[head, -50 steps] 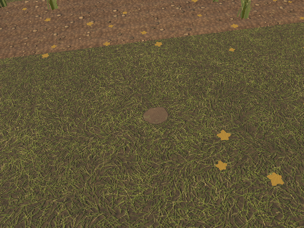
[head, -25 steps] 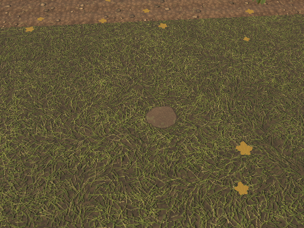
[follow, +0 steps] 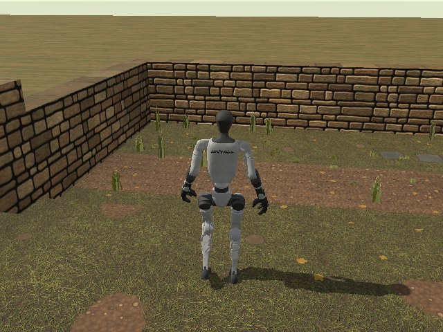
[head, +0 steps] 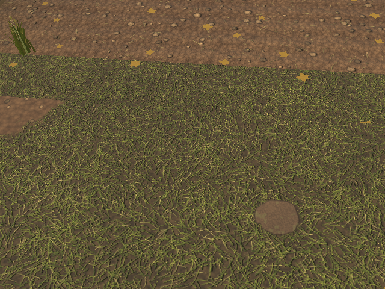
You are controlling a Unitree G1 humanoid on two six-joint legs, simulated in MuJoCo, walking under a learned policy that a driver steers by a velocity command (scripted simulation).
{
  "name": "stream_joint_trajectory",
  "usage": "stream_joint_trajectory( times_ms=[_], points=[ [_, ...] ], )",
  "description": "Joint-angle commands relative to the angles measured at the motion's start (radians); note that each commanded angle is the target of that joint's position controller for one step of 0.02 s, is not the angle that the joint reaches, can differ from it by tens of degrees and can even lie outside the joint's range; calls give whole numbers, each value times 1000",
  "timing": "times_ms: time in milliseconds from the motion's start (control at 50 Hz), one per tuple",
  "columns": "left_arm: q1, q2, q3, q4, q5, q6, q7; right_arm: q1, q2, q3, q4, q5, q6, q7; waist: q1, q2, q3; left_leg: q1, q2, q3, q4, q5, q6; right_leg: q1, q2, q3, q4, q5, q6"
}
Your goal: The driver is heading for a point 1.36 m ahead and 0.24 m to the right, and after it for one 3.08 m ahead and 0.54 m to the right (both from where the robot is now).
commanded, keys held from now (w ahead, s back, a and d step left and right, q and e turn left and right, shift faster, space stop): w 0.12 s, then w+e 0.84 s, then e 0.04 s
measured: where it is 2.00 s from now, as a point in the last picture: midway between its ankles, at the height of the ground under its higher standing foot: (212, 287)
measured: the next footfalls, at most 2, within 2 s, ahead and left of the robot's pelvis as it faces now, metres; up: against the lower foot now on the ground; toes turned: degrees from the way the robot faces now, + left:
left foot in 0.32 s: +0.19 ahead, +0.16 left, +0.00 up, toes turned +2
right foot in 0.88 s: +0.53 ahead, -0.08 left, -0.19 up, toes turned -19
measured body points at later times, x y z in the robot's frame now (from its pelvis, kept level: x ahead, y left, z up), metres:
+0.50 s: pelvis +0.20 +0.06 +0.00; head +0.20 +0.08 +0.45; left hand +0.23 +0.34 -0.15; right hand +0.25 -0.20 -0.13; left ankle +0.15 +0.16 -0.74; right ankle +0.19 -0.07 -0.67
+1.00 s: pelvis +0.47 -0.02 -0.21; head +0.52 -0.04 +0.24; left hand +0.63 +0.20 -0.35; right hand +0.38 -0.25 -0.36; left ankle +0.40 +0.16 -0.73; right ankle +0.49 -0.07 -0.93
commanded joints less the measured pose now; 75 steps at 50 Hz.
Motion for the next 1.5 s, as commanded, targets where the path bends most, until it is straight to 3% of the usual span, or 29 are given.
stream_joint_trajectory(
  times_ms=[20,120,200,280,320,340,360,380,420,500,580,660,780,860,880,900,920,960,980,1020,1100,1180,1240,1260,1280,1320,1360,1400,1500],
  points=[
    [58,93,24,-22,-8,-32,-12,12,-16,0,-67,-1,15,14,-3,-142,-16,-122,65,-41,-33,86,-18,82,-275,217,-216,343,-134],
    [127,136,33,39,-8,-36,-20,-138,26,33,-103,-15,11,32,18,-149,-42,-48,44,21,-175,288,-10,54,-231,60,-225,484,-125],
    [218,170,43,81,-1,-22,-27,-165,-30,29,-94,-25,13,26,22,-153,-39,-59,96,22,-149,336,10,130,-294,136,-174,476,-172],
    [245,190,51,88,-4,-1,-23,-230,-20,37,-113,-17,-5,20,27,-130,1,64,18,109,-400,-108,7,117,-247,141,-66,481,-158],
    [237,182,55,99,-17,8,-18,13,-39,22,-31,-15,-29,8,-97,-67,-81,410,14,84,-608,31,24,-25,-161,72,287,508,-110],
    [300,79,39,71,-5,9,-18,98,-140,5,-12,-35,-44,0,-66,187,-144,626,330,-288,-661,156,85,-261,-62,26,637,-183,-60],
    [351,81,45,73,-11,8,-8,143,-191,-6,-13,8,-48,-3,-60,216,-150,658,456,-520,-693,431,197,-476,37,82,776,-381,-58],
    [247,125,59,63,-15,16,-5,149,-157,-4,21,15,-61,3,-73,81,-41,558,435,-430,-717,393,233,-528,-19,128,848,-352,-66],
    [233,131,71,74,-21,36,-16,-37,-34,26,-14,10,-76,11,11,42,56,383,361,-216,-781,445,176,-435,-94,143,709,-228,-43],
    [184,100,76,73,17,83,-39,7,-45,22,40,-18,-95,-14,18,46,45,363,324,-43,-763,553,147,-421,-84,105,696,19,-19],
    [-25,96,81,18,0,70,-52,13,-40,23,83,14,-146,-34,26,47,106,320,258,76,-772,278,66,-484,-77,110,401,378,-9],
    [-77,71,71,25,-3,81,-86,69,-7,36,101,-25,-153,-37,5,-7,94,232,259,116,-638,34,64,-381,-50,55,320,686,-39],
    [-283,51,38,-21,4,69,-70,190,-8,50,134,-51,-135,-41,-97,-43,219,297,266,157,-382,5,50,-396,-61,-37,85,716,-33],
    [209,100,59,170,41,63,-40,202,-38,39,163,-28,-74,-70,100,-37,-33,329,217,206,314,427,51,159,-75,-21,-153,717,-88],
    [346,192,91,220,51,53,-33,141,-23,34,161,2,-61,-65,202,-154,-69,146,98,259,828,-15,14,362,-116,4,-218,849,-177],
    [379,307,109,223,31,48,-34,216,16,35,103,16,-65,-49,109,-313,-159,-388,39,191,1072,-560,1,816,-277,116,297,1438,-220],
    [405,284,102,175,-9,39,-38,184,-22,45,39,35,-72,-46,171,-226,-332,-574,114,56,935,-393,5,972,-402,297,302,1355,-297],
    [321,178,78,163,-20,49,-15,66,-27,41,35,-27,-78,-45,142,-8,-238,-580,169,41,788,-165,5,702,-348,355,108,765,-272],
    [241,209,78,143,-10,41,9,63,-19,41,6,-28,-78,-31,68,-91,-226,-582,163,17,619,-28,-27,538,-408,503,17,404,-328],
    [70,177,60,97,-10,15,13,-45,-18,36,-28,-27,-42,-29,-27,-10,-21,-218,172,23,193,51,-116,-30,-291,388,-116,589,-311],
    [67,134,55,88,-19,2,-8,-51,39,55,-35,6,-48,-35,-22,-91,-106,39,114,40,-162,267,-83,-92,-144,239,-28,843,-228],
    [131,119,55,84,-22,38,-7,-153,13,43,-77,9,-50,-32,31,-99,-85,63,53,25,-282,283,-47,-29,-128,319,58,697,-170],
    [94,130,59,57,-24,51,6,-66,9,40,-58,-8,-67,-32,-38,-73,-40,240,44,6,-514,364,-6,-83,-91,361,181,492,-114],
    [121,91,49,38,-31,43,9,-6,-58,27,-51,-20,-81,-38,-46,58,-93,363,201,-142,-563,688,40,-130,0,271,373,301,-71],
    [280,53,50,44,-38,51,21,4,-122,14,-69,-5,-68,-32,-1,254,-212,475,480,-421,-582,1076,218,-211,174,119,678,-431,-36],
    [237,103,59,72,5,81,16,-60,-14,41,-70,22,-43,-25,14,44,-142,326,410,-462,-651,669,264,-275,109,187,785,-439,-15],
    [179,60,43,64,-1,103,2,-192,42,64,-74,2,-31,-20,61,62,-56,167,285,-297,-735,424,173,-193,49,153,616,-333,28],
    [181,51,29,76,-4,120,-7,-227,8,51,-64,-10,-21,-12,79,138,-44,99,180,-193,-750,407,122,-85,39,43,437,-297,58],
    [70,82,23,32,-19,120,7,-156,-89,0,-60,14,8,6,27,103,-86,161,202,-331,-802,91,146,-78,48,36,286,-256,41]
  ],
)
Over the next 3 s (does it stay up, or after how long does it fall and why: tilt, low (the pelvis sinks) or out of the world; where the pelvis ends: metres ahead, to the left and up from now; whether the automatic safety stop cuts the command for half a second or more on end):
stays up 1.08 -0.05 -0.24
